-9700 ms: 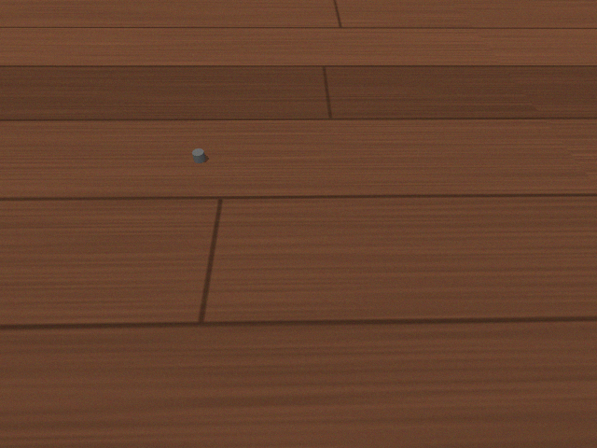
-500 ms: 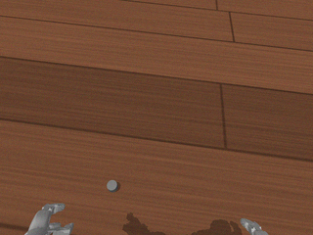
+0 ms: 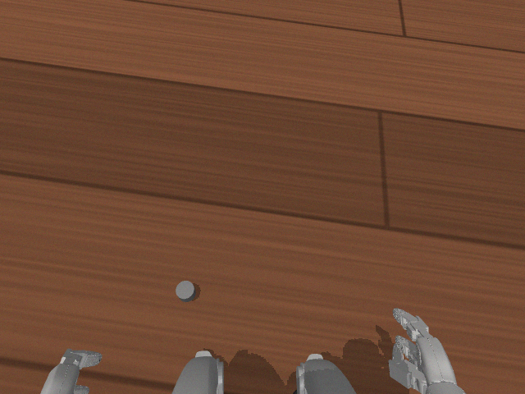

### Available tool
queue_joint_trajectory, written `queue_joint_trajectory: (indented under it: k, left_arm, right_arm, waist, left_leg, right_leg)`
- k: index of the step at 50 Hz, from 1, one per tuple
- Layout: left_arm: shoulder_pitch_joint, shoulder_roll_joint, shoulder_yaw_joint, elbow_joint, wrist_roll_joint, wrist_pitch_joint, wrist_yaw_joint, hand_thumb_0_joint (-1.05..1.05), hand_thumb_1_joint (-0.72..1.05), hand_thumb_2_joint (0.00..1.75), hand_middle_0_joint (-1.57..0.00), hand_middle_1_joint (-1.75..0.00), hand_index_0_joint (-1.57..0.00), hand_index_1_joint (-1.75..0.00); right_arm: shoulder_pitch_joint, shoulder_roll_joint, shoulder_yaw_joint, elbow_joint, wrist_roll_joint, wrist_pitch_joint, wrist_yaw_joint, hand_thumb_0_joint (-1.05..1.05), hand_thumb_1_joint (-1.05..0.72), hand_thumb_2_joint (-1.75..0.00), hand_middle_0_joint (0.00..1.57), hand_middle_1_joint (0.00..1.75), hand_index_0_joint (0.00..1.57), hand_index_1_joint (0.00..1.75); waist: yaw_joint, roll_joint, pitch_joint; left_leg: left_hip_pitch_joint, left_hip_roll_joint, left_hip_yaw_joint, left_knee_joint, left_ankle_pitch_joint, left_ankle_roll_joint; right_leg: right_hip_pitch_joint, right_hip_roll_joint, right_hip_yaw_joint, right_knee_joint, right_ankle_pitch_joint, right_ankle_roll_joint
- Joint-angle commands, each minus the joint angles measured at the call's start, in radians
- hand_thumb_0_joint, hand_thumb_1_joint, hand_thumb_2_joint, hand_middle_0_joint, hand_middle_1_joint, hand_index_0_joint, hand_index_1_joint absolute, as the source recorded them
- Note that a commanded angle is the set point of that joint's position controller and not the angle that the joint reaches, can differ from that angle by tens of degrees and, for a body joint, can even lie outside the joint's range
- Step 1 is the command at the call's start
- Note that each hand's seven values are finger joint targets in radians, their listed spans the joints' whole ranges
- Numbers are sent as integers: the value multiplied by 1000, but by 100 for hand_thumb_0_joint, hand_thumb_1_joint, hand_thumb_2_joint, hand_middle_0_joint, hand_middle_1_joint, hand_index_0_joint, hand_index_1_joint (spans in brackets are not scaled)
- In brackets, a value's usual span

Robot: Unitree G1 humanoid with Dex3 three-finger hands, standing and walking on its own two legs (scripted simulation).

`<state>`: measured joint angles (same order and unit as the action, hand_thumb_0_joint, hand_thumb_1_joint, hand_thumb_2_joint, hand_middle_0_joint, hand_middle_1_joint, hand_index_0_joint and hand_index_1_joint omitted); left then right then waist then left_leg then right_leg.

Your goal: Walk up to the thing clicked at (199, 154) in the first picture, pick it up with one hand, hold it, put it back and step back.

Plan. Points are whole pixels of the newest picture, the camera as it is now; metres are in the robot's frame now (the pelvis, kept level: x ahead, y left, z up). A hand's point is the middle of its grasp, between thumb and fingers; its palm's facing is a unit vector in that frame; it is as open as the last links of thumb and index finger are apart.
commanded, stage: rise first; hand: left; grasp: from above
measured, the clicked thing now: (186, 291) +0.43 +0.22 -0.66
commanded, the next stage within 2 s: none
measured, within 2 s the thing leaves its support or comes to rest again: neither
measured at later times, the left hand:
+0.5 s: hand (120, 367) +0.19 +0.27 -0.29, palm faces -0.41 -0.61 -0.67, open 14.1 cm
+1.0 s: hand (141, 323) +0.29 +0.29 -0.44, palm faces -0.48 -0.18 -0.86, open 14.1 cm
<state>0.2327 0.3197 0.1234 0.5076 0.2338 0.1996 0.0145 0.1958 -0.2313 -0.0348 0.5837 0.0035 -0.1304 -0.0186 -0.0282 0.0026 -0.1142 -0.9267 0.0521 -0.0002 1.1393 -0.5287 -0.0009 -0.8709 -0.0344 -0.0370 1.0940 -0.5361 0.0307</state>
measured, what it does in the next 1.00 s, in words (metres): lowers itself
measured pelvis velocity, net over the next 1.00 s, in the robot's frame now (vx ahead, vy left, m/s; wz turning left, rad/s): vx -0.10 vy -0.01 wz -0.08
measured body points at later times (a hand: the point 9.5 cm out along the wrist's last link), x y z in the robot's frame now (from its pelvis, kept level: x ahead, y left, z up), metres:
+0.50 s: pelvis -0.04 -0.01 -0.14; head +0.13 +0.01 +0.28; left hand +0.21 +0.30 -0.24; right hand +0.16 -0.27 -0.24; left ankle +0.01 +0.12 -0.65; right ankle -0.01 -0.14 -0.65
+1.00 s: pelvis -0.10 -0.01 -0.30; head +0.12 +0.02 +0.09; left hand +0.32 +0.30 -0.39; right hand -0.01 -0.29 -0.43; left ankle +0.01 +0.12 -0.65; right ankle -0.01 -0.14 -0.65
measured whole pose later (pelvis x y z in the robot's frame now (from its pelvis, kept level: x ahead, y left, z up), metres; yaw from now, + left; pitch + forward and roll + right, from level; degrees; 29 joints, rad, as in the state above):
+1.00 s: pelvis -0.10 -0.01 -0.30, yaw -5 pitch +33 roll -6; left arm -0.60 0.64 0.14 1.05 1.02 -0.25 0.21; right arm 0.12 -0.27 -0.06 0.75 -0.06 -0.07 0.09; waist -0.07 0.00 -0.09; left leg -2.14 0.06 -0.10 2.20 -0.65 0.00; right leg -2.06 -0.01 -0.05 2.16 -0.68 0.02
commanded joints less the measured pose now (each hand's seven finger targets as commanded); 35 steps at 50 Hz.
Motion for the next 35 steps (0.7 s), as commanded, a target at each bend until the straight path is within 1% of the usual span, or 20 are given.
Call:
queue_joint_trajectory:
  k: [1, 2, 3, 4, 6, 7, 10, 12, 13, 14, 16, 17, 19, 21, 24, 25, 27, 30, 34, 35]
  left_arm:
    - [50, 165, 69, -188, 29, -20, 24, 0, -56, 100, -9, -107, -8, -108]
    - [49, 167, 75, -215, 35, -21, 26, 0, -55, 99, -9, -107, -9, -107]
    - [101, 163, 79, -162, 40, -13, 26, 0, -56, 99, -9, -106, -9, -107]
    - [85, 162, 68, -222, 43, -17, 27, 0, -55, 98, -9, -107, -9, -107]
    - [123, 169, 79, -228, 54, -15, 26, 0, -56, 99, -10, -107, -9, -108]
    - [112, 167, 67, -257, 58, -16, 23, 0, -56, 99, -8, -108, -8, -108]
    - [26, 190, 69, -219, 89, -28, 27, 0, -57, 99, -9, -107, -8, -107]
    - [-70, 205, 69, -205, 126, -68, 30, 0, -55, 98, -8, -107, -8, -107]
    - [-60, 208, 66, -135, 145, -82, 30, 0, -55, 98, -8, -107, -8, -107]
    - [-120, 212, 51, -150, 162, -108, 28, 0, -55, 100, -7, -107, -7, -107]
    - [-178, 242, 69, -87, 210, -155, 38, 0, -55, 100, -8, -106, -7, -107]
    - [-219, 248, 56, -75, 239, -181, 42, 0, -54, 99, -7, -107, -7, -107]
    - [-278, 251, 38, -48, 283, -231, 53, 0, -55, 101, -7, -106, -6, -107]
    - [-304, 304, 73, 10, 332, -266, 79, 0, -54, 100, -7, -107, -7, -107]
    - [-362, 372, 107, 66, 402, -303, 109, 0, -56, 102, -7, -108, -6, -109]
    - [-376, 357, 94, 99, 420, -312, 114, 0, -56, 101, -7, -107, -6, -107]
    - [-458, 397, 106, 115, 466, -326, 128, 0, -56, 102, -7, -107, -6, -108]
    - [-595, 425, 100, 156, 521, -351, 143, 0, -56, 103, -7, -105, -6, -106]
    - [-732, 523, 130, 208, 600, -388, 160, 0, -55, 103, -7, -104, -6, -105]
    - [-748, 517, 121, 246, 616, -393, 163, 0, -56, 103, -8, -103, -7, -104]
  right_arm:
    - [30, -149, -58, -126, 0, -55, -11, 0, -89, -90, 20, 30, 20, 30]
    - [11, -148, -57, -153, 2, -61, -10, 0, -88, -90, 20, 30, 20, 30]
    - [23, -146, -57, -129, 0, -59, -9, 0, -88, -90, 20, 30, 20, 30]
    - [7, -148, -57, -153, 3, -62, -5, 0, -89, -90, 20, 30, 20, 30]
    - [6, -153, -60, -156, 5, -64, -1, 0, -88, -90, 20, 30, 20, 30]
    - [-8, -155, -61, -167, 4, -67, 2, 0, -88, -89, 20, 30, 20, 30]
    - [2, -160, -61, -135, 3, -69, 8, 0, -90, -90, 20, 30, 20, 30]
    - [-35, -161, -62, -161, 3, -83, 9, 0, -87, -89, 20, 30, 20, 30]
    - [-19, -165, -64, -124, 4, -84, 12, 0, -87, -89, 20, 30, 20, 30]
    - [-37, -172, -65, -135, 4, -91, 17, 0, -86, -89, 20, 30, 20, 30]
    - [-37, -179, -69, -116, 4, -103, 21, 0, -85, -89, 20, 30, 20, 30]
    - [-53, -187, -72, -117, 3, -110, 23, 0, -85, -89, 20, 30, 20, 30]
    - [-48, -192, -76, -98, 4, -118, 27, 0, -85, -89, 20, 30, 20, 30]
    - [-50, -205, -81, -73, 2, -120, 32, 0, -85, -89, 20, 30, 20, 30]
    - [-49, -214, -85, -41, 0, -109, 40, 0, -86, -89, 20, 30, 20, 30]
    - [-49, -216, -88, -31, -4, -104, 45, 0, -87, -89, 20, 30, 20, 30]
    - [-42, -220, -96, -11, -8, -93, 54, 0, -87, -89, 20, 30, 20, 30]
    - [-21, -225, -102, 13, -18, -77, 64, 0, -87, -89, 20, 30, 20, 30]
    - [-2, -234, -109, 40, -27, -54, 71, 0, -88, -90, 20, 30, 20, 30]
    - [4, -234, -107, 42, -30, -47, 74, 0, -88, -90, 20, 30, 20, 30]
  waist:
    - [-1, 75, -283]
    - [4, 82, -281]
    - [6, 79, -259]
    - [8, 78, -289]
    - [17, 85, -318]
    - [16, 91, -326]
    - [-11, 90, -288]
    - [-17, 75, -284]
    - [-22, 62, -275]
    - [-26, 65, -288]
    - [-13, 75, -317]
    - [-11, 81, -346]
    - [-15, 90, -417]
    - [6, 86, -458]
    - [30, 104, -542]
    - [24, 95, -554]
    - [33, 100, -597]
    - [17, 67, -627]
    - [31, 64, -703]
    - [17, 31, -691]
  left_leg:
    - [197, -23, -27, -89, 417, 3]
    - [180, -28, -21, -79, 386, 3]
    - [155, -27, -26, -74, 362, 1]
    - [150, -26, -34, -64, 370, 3]
    - [144, -25, -38, -41, 389, 1]
    - [136, -24, -41, -25, 394, 0]
    - [47, -19, -60, 22, 310, 0]
    - [-37, -28, -50, 77, 208, 6]
    - [-73, -29, -50, 100, 188, 7]
    - [-112, -31, -49, 130, 159, 8]
    - [-166, -35, -50, 176, 111, 5]
    - [-179, -32, -54, 203, 101, 3]
    - [-214, -34, -49, 272, 124, 5]
    - [-269, -38, -42, 329, 136, 6]
    - [-329, -40, -33, 433, 218, 11]
    - [-351, -40, -34, 459, 226, 11]
    - [-386, -38, -26, 518, 236, 14]
    - [-482, -37, -20, 598, 181, 21]
    - [-558, -35, -11, 680, 123, 25]
    - [-607, -35, -10, 699, 100, 29]
  right_leg:
    - [47, 42, -13, -53, 325, -50]
    - [37, 42, -11, -46, 311, -49]
    - [18, 43, -14, -32, 284, -51]
    - [4, 44, -16, -18, 288, -52]
    - [-16, 45, -17, 13, 290, -55]
    - [-37, 45, -19, 32, 288, -55]
    - [-144, 45, -16, 93, 224, -54]
    - [-199, 41, -8, 128, 174, -53]
    - [-235, 40, -6, 155, 156, -54]
    - [-276, 38, 0, 182, 134, -55]
    - [-336, 34, 6, 241, 98, -56]
    - [-378, 34, 5, 276, 89, -57]
    - [-430, 37, 7, 335, 111, -58]
    - [-468, 38, 8, 389, 120, -58]
    - [-540, 41, 6, 477, 174, -59]
    - [-559, 42, 2, 503, 179, -60]
    - [-598, 42, 1, 541, 186, -60]
    - [-635, 45, -4, 584, 155, -54]
    - [-663, 47, -12, 643, 106, -51]
    - [-666, 49, -13, 651, 92, -48]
